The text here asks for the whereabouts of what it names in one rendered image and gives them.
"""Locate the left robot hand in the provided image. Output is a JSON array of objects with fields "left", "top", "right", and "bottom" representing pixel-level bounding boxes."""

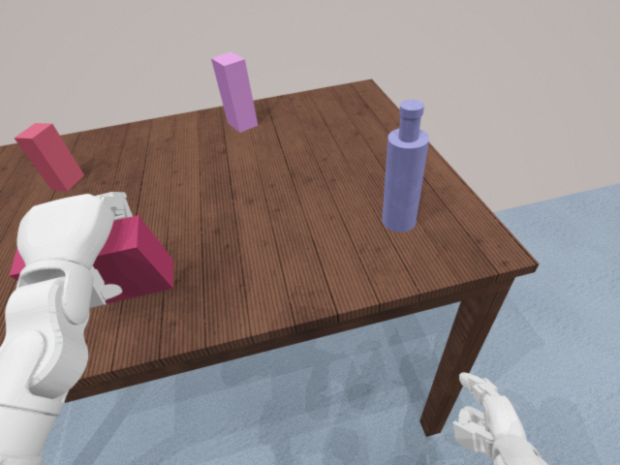
[{"left": 17, "top": 192, "right": 133, "bottom": 309}]

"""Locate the right robot hand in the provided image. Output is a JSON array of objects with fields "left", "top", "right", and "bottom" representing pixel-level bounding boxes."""
[{"left": 453, "top": 372, "right": 527, "bottom": 459}]

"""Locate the robot left forearm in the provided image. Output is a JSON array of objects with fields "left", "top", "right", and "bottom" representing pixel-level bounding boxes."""
[{"left": 0, "top": 260, "right": 94, "bottom": 465}]

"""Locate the robot right forearm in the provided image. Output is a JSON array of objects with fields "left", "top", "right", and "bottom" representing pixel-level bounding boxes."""
[{"left": 492, "top": 436, "right": 548, "bottom": 465}]

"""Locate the sponge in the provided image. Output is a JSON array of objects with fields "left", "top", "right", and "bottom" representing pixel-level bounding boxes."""
[{"left": 10, "top": 215, "right": 173, "bottom": 304}]

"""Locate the table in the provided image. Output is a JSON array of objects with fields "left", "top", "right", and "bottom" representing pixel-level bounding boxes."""
[{"left": 0, "top": 79, "right": 539, "bottom": 437}]

